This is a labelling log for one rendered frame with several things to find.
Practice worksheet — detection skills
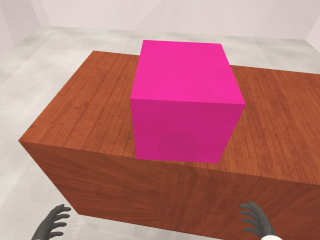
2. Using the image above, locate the robot left hand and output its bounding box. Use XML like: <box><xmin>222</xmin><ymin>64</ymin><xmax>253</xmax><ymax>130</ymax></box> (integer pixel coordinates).
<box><xmin>31</xmin><ymin>204</ymin><xmax>71</xmax><ymax>240</ymax></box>

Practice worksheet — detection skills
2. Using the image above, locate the pedestal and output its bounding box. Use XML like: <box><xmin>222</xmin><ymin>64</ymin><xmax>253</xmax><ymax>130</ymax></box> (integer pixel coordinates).
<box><xmin>18</xmin><ymin>50</ymin><xmax>320</xmax><ymax>240</ymax></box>

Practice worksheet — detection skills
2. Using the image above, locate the carton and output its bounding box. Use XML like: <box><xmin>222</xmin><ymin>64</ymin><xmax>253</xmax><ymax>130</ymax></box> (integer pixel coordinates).
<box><xmin>130</xmin><ymin>40</ymin><xmax>246</xmax><ymax>163</ymax></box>

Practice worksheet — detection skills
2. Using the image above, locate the robot right hand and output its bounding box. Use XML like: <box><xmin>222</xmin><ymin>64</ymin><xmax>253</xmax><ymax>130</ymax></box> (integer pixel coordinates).
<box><xmin>239</xmin><ymin>201</ymin><xmax>277</xmax><ymax>239</ymax></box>

